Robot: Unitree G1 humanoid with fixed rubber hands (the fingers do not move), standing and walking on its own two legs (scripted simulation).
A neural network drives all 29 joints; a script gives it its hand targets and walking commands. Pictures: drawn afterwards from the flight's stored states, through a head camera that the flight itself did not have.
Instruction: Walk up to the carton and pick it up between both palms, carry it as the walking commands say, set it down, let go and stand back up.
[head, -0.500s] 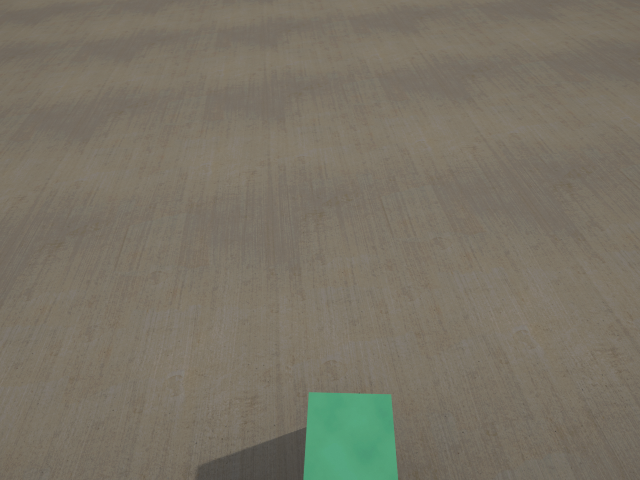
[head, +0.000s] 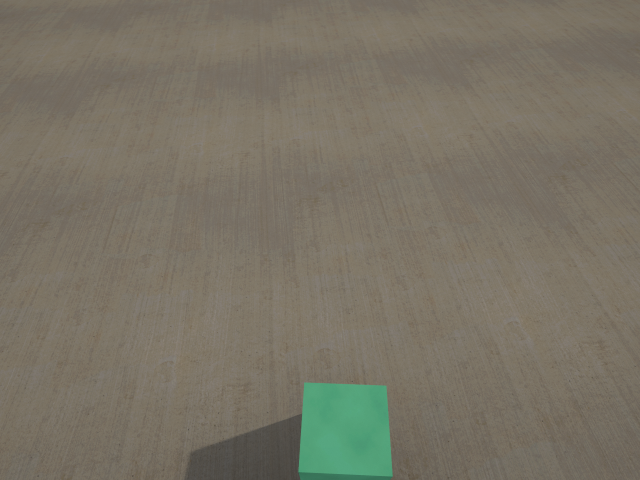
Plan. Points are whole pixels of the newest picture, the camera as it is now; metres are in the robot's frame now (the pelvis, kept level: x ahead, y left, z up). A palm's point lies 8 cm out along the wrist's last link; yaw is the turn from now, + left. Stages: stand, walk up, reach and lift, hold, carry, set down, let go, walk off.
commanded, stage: walk up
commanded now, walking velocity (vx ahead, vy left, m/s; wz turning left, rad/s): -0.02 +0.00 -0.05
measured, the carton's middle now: (343, 438) +0.33 -0.02 -0.65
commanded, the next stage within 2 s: stand in 1.42 s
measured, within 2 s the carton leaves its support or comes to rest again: neither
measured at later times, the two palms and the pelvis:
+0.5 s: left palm out of the picture +0.01 +0.26 -0.16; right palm out of the picture -0.01 -0.23 -0.15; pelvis -0.03 +0.02 -0.01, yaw -1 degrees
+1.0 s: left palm out of the picture -0.10 +0.25 -0.14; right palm out of the picture -0.13 -0.18 -0.15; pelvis -0.10 +0.03 +0.00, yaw -3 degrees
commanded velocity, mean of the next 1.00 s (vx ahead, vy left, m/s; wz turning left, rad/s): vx -0.07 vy -0.01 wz -0.03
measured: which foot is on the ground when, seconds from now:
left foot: down 0.00-1.00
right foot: down 0.00-0.54, up 0.56-0.88, down 0.90-1.00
